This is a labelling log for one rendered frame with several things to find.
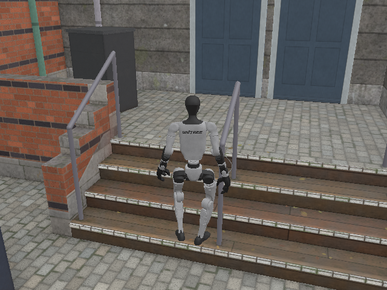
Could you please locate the right robot hand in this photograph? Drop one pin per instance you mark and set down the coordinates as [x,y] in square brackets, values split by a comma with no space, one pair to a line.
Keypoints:
[226,180]

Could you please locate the robot left foot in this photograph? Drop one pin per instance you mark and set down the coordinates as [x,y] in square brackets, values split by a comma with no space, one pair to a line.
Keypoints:
[180,235]

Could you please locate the robot left forearm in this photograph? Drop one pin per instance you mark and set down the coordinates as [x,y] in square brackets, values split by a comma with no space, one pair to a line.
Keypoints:
[164,160]

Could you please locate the left robot upper arm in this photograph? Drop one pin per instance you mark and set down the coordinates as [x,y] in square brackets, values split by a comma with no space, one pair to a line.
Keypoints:
[174,127]

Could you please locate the robot right forearm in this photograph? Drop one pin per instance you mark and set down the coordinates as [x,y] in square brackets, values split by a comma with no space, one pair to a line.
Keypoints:
[222,164]

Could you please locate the right robot upper arm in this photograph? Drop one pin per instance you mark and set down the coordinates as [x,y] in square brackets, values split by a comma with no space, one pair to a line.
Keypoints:
[214,138]

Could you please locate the left robot shin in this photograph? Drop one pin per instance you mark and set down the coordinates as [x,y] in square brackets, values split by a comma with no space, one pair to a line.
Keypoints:
[178,212]

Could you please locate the left robot hand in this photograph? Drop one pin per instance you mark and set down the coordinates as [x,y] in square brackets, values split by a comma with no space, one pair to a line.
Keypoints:
[162,172]

